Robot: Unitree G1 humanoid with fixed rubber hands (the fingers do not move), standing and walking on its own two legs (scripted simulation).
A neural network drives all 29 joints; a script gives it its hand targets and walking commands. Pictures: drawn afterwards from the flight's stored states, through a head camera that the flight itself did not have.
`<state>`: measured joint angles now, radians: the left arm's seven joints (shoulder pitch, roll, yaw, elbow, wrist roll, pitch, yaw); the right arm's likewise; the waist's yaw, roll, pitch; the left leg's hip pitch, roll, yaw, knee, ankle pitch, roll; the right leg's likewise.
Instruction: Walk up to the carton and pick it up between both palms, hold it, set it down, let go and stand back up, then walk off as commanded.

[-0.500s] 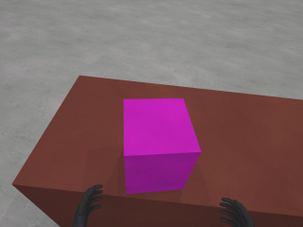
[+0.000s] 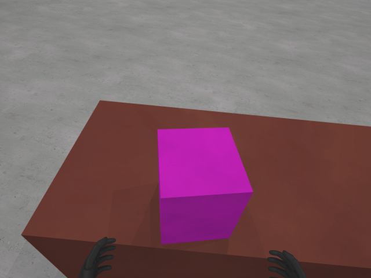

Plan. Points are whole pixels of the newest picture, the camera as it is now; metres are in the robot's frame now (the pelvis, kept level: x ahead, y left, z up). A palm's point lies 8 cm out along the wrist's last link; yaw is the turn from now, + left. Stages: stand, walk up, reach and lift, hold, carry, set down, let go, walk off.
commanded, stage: set down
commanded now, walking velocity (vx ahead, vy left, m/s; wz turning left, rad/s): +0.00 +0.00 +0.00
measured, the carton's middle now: (194, 186) +0.39 -0.02 -0.06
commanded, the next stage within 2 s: let go in 0.82 s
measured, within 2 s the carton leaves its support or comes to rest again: neither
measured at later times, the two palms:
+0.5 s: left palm (74, 273) +0.16 +0.23 -0.07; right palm out of the picture +0.15 -0.22 -0.08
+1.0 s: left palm (74, 275) +0.16 +0.23 -0.08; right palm out of the picture +0.15 -0.21 -0.08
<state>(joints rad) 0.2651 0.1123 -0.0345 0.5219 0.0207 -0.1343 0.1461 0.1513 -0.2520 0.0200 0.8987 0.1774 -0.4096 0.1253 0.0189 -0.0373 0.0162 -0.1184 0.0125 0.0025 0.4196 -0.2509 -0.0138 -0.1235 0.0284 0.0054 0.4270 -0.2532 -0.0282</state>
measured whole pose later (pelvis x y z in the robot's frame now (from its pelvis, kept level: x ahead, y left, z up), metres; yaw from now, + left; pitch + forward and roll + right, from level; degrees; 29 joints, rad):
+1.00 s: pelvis +0.00 +0.01 +0.00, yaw -1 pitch -4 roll +0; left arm 0.21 0.18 0.01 0.52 0.02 0.12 0.02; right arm 0.15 -0.18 -0.01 0.82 0.00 -0.24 0.03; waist 0.01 0.00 0.05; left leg -0.08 0.01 0.03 0.40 -0.25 0.00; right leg -0.08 0.02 0.02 0.37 -0.23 -0.01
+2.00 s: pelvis -0.05 +0.02 -0.01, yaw +0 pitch -4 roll +0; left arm 0.13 0.38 0.05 0.89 0.01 0.01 0.01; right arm 0.15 -0.36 -0.05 0.88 -0.02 0.03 0.00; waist 0.00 0.00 0.13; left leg -0.25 0.00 0.02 0.57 -0.25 0.02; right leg -0.25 0.01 0.01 0.56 -0.24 -0.01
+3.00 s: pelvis -0.26 -0.01 -0.02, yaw -2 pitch -5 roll -3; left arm 0.27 0.39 0.07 0.88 0.01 -0.03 0.01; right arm 0.19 -0.39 -0.06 0.79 -0.03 0.03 0.01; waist 0.00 0.03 0.10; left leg -0.30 0.04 -0.06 0.76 -0.42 0.01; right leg -0.19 0.07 0.01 0.62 -0.33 -0.01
